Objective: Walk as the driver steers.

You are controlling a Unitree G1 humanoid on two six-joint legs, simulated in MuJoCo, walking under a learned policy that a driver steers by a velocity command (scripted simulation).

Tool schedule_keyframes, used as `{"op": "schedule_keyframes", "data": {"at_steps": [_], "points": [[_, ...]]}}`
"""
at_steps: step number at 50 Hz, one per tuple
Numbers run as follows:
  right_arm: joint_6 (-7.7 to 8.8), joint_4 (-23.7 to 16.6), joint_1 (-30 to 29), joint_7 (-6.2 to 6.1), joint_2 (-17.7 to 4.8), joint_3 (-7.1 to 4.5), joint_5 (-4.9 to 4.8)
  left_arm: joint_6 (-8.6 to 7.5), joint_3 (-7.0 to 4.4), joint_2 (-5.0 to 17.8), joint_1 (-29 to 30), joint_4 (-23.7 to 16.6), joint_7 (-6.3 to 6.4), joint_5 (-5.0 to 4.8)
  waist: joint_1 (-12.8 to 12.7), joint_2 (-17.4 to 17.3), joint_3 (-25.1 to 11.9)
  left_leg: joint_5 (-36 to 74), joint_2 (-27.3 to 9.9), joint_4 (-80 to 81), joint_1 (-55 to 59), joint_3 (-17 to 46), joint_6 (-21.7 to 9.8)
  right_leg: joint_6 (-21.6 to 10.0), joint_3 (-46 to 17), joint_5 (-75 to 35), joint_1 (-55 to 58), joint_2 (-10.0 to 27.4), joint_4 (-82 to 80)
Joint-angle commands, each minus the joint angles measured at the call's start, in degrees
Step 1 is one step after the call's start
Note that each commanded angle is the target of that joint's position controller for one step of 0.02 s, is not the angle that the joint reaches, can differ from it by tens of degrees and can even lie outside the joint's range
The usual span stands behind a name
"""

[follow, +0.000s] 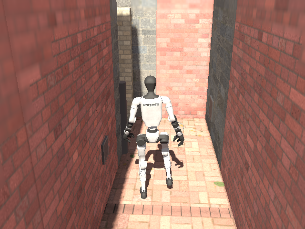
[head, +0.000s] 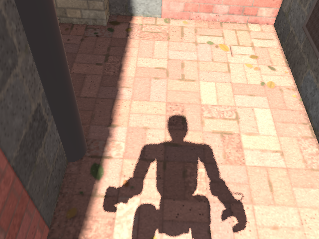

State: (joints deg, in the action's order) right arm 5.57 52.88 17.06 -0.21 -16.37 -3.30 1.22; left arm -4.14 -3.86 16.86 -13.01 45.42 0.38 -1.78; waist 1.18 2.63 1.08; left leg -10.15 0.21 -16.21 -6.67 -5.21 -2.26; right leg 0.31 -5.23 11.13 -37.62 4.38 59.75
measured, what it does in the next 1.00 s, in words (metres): walks ahead, turning right: right foot, then left foot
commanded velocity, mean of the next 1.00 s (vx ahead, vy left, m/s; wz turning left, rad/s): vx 0.28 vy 0.00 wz -0.27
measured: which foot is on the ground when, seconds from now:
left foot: down 0.00-0.30, up 0.32-0.78, down 0.80-1.00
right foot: up 0.00-0.28, down 0.30-0.86, up 0.88-1.00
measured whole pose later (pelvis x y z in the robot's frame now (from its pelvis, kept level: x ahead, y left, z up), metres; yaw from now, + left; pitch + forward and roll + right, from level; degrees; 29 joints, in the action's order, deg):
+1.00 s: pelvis +0.42 -0.14 -0.02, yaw -19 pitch +0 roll +0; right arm 2.4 52.6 5.4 -0.1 -13.5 -0.5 0.7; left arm 2.8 -2.3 15.1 -8.5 52.9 3.1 -0.6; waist 0.7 1.1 3.0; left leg -6.6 0.1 -26.5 -20.0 -1.2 -1.0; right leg 1.3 -3.0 26.0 -13.2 -1.0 37.4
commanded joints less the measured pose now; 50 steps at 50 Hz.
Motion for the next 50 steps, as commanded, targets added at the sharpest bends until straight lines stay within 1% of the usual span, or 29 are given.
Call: {"op": "schedule_keyframes", "data": {"at_steps": [1, 2, 3, 6, 8, 10, 11, 13, 14, 15, 16, 17, 18, 19, 20, 22, 24, 29, 33, 38, 39, 40, 41, 42, 43, 44, 45, 47, 50], "points": [[0.41, -2.5, -1.2, -0.89, -9.2, -2.00, 0.34, 0.16, -1.04, 2.6, 0.1, -3.5, 0.20, 0.02, -0.8, -9.0, 1.0, 8.8, -15.3, 9.6, 1.4, 5.9, -7.2, 1.4, -0.6, -9.3, -6.7, 2.5, -1.4], [0.48, -2.5, -1.5, -1.17, -8.5, -1.63, 0.64, 0.48, -0.95, 2.1, 1.5, -3.9, -0.09, -0.13, -0.7, -8.7, 1.5, 9.3, -14.4, 9.0, 1.3, 3.5, -6.2, 1.3, 0.3, -12.7, -6.9, 2.3, -3.9], [0.62, -2.5, -1.3, -1.46, -8.2, -1.53, 0.17, 0.62, -0.78, 1.5, 3.8, -4.9, -0.16, -0.13, 0.0, -7.7, 2.8, 10.4, -14.0, 8.8, 0.7, 1.6, -5.2, 1.1, 1.1, -16.0, -6.5, 1.9, -7.0], [0.20, -2.0, 0.6, -1.62, -9.3, -1.45, -0.18, 0.98, -0.33, 0.1, 8.8, -7.2, -1.20, 0.13, 1.7, -7.7, 4.9, 10.6, -15.0, 8.4, 1.9, -1.5, -4.7, 0.4, 4.2, -20.3, -4.3, 1.1, -14.8], [-0.37, -1.7, 1.2, -1.55, -10.5, -1.73, -0.69, 1.12, -0.23, 0.3, 11.1, -8.8, -2.11, 0.16, 2.2, -7.7, 6.1, 11.8, -16.4, 7.4, 5.3, -2.8, -4.4, -0.6, 5.8, -17.4, -4.2, 0.7, -18.0], [-1.39, -1.8, 0.3, -2.11, -11.9, -2.53, -2.37, 1.31, 0.13, 0.3, 13.8, -10.5, -2.93, -0.40, 2.3, -6.4, 7.7, 14.3, -17.8, 6.2, 8.9, -3.5, -3.4, -2.3, 7.4, -12.1, -4.3, 0.6, -23.3], [-1.56, -2.3, -0.1, -2.27, -11.7, -2.50, -2.26, 1.78, -0.06, 1.2, 12.8, -10.7, -3.41, -0.31, 2.1, -7.0, 7.2, 19.0, -17.8, 4.8, 10.8, -4.6, -3.2, -3.6, 8.8, -10.6, -1.7, 0.2, -24.7], [-2.11, -2.6, -1.7, -1.58, -12.5, -2.62, -2.28, 2.00, -1.93, 4.9, 3.8, -8.7, -3.67, 0.01, -2.8, -11.2, 1.0, 43.6, -16.2, -6.0, 11.5, -6.4, -2.9, -6.2, 12.5, -6.2, 11.3, -4.8, -23.7], [-2.39, -2.7, -2.8, -1.64, -12.4, -2.63, -2.79, 2.22, -3.48, 7.5, -6.1, -5.8, -3.33, -0.04, -8.4, -9.7, -4.4, 49.6, -13.9, -18.5, 9.6, -7.7, -1.6, -8.3, 13.5, -7.3, 23.3, -7.8, -26.0], [-2.04, -3.4, -0.9, -1.36, -10.8, -2.03, -1.78, 3.03, -5.61, 12.6, -14.7, -3.0, -1.82, 0.20, -11.2, -3.2, -10.5, 36.4, -11.6, -35.7, -1.9, -7.8, 1.3, -11.0, 6.7, -11.0, 40.5, -5.4, -24.5], [-0.66, -6.2, 8.3, -0.05, -1.6, 0.79, 0.94, 3.22, -6.38, 19.4, -12.1, -3.0, -1.23, -0.39, -1.9, 17.0, -17.2, -20.1, 0.1, -58.6, -27.1, -3.0, 5.3, -22.6, -24.2, -1.0, 60.1, 10.0, -30.8], [1.89, -6.8, 3.4, 0.63, -5.2, 0.83, -1.73, 2.55, -4.76, 14.0, -13.2, -5.4, -1.60, 0.13, -5.8, 10.6, -28.2, -23.4, 1.5, -65.6, -31.9, 10.5, 4.4, -25.2, -42.0, 13.5, 63.5, 14.4, -43.2], [2.91, -8.0, -4.4, 0.75, -8.6, 0.01, -4.52, 1.71, -3.58, 10.4, -11.1, -4.3, -1.88, 1.26, -7.5, 5.3, -18.2, -19.2, -1.4, -65.5, -36.6, 10.1, 2.9, -20.7, -35.0, 4.8, 57.8, 14.1, -45.4], [3.40, -8.5, -6.6, 0.14, -7.4, 0.48, -3.96, 0.99, -3.08, 9.1, -7.1, -4.2, -1.86, 1.07, -5.3, -0.1, -11.5, -14.8, -4.2, -61.2, -35.7, 9.7, 2.0, -17.8, -26.9, -7.1, 48.6, 12.1, -43.9], [3.19, -7.6, -7.0, -0.41, -7.3, 0.35, -2.34, 0.76, -2.34, 6.9, -2.7, -4.9, -1.84, 1.01, -3.1, -2.6, -7.4, -12.0, -6.3, -57.7, -32.8, 9.2, 2.1, -16.2, -19.2, -18.8, 40.0, 9.9, -42.7], [1.53, -6.8, -4.1, -0.23, -7.7, -0.14, -1.56, 0.89, -1.66, 4.9, 0.2, -5.6, -1.54, 2.04, 0.3, -0.6, -7.0, -10.5, -7.9, -54.3, -25.3, 9.7, 2.2, -15.5, -11.5, -33.1, 31.9, 7.3, -43.1], [0.07, -6.3, -2.7, -0.14, -5.9, 0.06, -1.12, 0.85, -1.80, 5.9, 0.6, -5.1, -1.00, 1.65, 1.6, -0.9, -6.2, -9.6, -7.3, -50.1, -23.7, 8.3, 3.4, -15.8, -7.1, -39.1, 28.2, 6.4, -44.4], [-1.14, -7.3, -7.9, -0.61, -4.2, 0.25, -0.50, 2.18, -1.35, 6.3, 0.6, -3.4, 0.51, 1.70, 0.1, 1.2, -4.9, 5.2, -5.2, -32.7, -23.9, 6.5, 5.4, -13.0, 0.2, -40.4, 28.3, 2.6, -45.2], [-0.55, -7.5, -13.0, 0.37, -4.3, 0.21, -0.84, 3.34, -0.74, 6.2, -0.6, -1.0, 1.20, 2.27, -2.8, 2.3, -4.0, 14.1, -3.3, -20.5, -19.9, 6.1, 4.8, -10.8, 0.0, -34.8, 31.3, 2.6, -44.8], [0.18, -6.0, -11.9, 1.11, -5.9, -0.28, -0.17, 3.92, 0.01, 5.2, 1.3, 1.4, 1.21, 2.10, -1.5, 1.6, -2.2, 5.6, -2.8, -14.1, -18.8, 7.1, 2.2, -11.6, -4.8, -35.8, 36.9, 5.5, -37.6], [0.47, -5.1, -9.6, 1.17, -6.2, -0.38, 0.19, 4.00, 0.18, 5.0, 2.0, 1.7, 1.26, 1.68, 0.3, 0.7, -2.7, 10.4, -2.5, -9.3, -14.7, 6.9, 1.2, -10.3, -4.7, -35.0, 36.3, 4.4, -34.5], [0.67, -4.2, -7.4, 0.93, -7.9, -0.68, 0.59, 3.52, 0.32, 4.7, 0.4, 2.2, 1.26, 1.89, 0.4, -2.0, -4.5, 31.1, -4.4, -7.0, -7.1, 9.0, -0.5, -7.6, -3.3, -33.5, 34.3, 1.2, -30.7], [0.67, -4.2, -7.8, 0.66, -10.4, -0.94, 1.24, 3.02, 0.22, 4.6, -4.3, 2.7, 1.06, 2.85, -3.2, -7.0, -7.9, 48.8, -9.0, -11.3, 2.6, 12.8, -3.9, -5.0, -2.6, -23.4, 28.9, -3.2, -26.7], [0.04, -3.5, -6.9, 0.50, -7.5, -0.28, 1.34, 3.41, 0.52, 3.8, -6.4, 4.3, 1.34, 2.55, -2.1, -11.7, -12.2, 54.0, -13.7, -12.5, 8.8, 17.3, -10.4, -1.9, -1.7, -8.8, 24.3, -5.5, -21.7], [-0.75, -3.1, -6.4, 0.44, -4.0, 0.74, 0.75, 4.18, 0.52, 4.5, -3.6, 4.2, 1.52, 2.33, -0.2, -12.7, -13.5, 49.8, -17.3, -10.2, 8.8, 21.7, -13.8, -0.1, -1.2, 4.4, 22.5, -6.6, -17.8], [-1.29, -2.6, -7.6, 0.67, -2.5, 1.64, 0.27, 4.98, 0.52, 4.1, -1.6, 3.7, 1.98, 1.84, -0.5, -14.1, -12.2, 41.0, -19.8, -6.6, 5.7, 25.4, -14.2, 0.7, -1.0, 21.5, 21.1, -6.5, -14.5], [-1.65, -2.6, -8.5, 0.79, -2.9, 1.88, 0.13, 6.10, 0.41, 4.4, 0.0, 4.0, 2.39, 1.44, -0.3, -12.4, -10.0, 30.4, -20.3, -4.2, 2.4, 27.4, -13.7, 1.2, -1.5, 26.4, 20.2, -5.5, -11.3], [-2.07, -2.9, -11.6, 0.30, -6.7, 0.90, -0.23, 7.42, 0.10, 4.5, 0.5, 5.0, 2.89, 1.20, -1.2, -10.2, -6.5, 13.9, -17.9, -1.0, -3.9, 24.5, -10.8, 1.8, -0.7, 22.4, 20.3, -3.6, -12.4], [-3.62, -3.3, -16.1, -0.72, -6.1, 1.04, -1.13, 6.72, 0.53, 1.8, -2.1, 8.8, 3.38, 1.07, -3.9, -10.6, -4.5, 1.7, -10.3, -1.2, -9.3, 16.6, -4.9, 0.9, 3.9, 5.3, 28.3, -4.4, -33.0]]}}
